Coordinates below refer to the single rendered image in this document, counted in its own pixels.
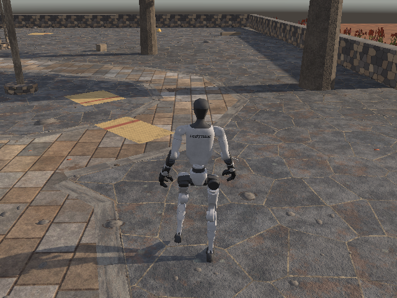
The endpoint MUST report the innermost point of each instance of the robot right thigh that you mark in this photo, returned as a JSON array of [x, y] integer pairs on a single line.
[[213, 185]]

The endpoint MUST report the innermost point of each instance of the right robot forearm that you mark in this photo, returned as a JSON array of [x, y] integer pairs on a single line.
[[230, 164]]

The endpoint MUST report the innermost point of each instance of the left robot forearm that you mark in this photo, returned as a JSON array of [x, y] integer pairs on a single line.
[[168, 165]]

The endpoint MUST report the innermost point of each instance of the robot left hand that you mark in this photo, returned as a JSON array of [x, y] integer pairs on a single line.
[[164, 178]]

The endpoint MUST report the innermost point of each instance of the humanoid robot head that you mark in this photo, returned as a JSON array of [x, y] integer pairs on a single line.
[[201, 107]]

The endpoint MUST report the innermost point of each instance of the left robot upper arm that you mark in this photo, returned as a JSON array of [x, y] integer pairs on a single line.
[[177, 139]]

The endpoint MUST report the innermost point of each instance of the robot right hand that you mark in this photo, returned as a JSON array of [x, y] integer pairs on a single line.
[[233, 174]]

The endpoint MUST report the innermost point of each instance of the right robot upper arm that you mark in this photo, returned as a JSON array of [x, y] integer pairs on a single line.
[[219, 132]]

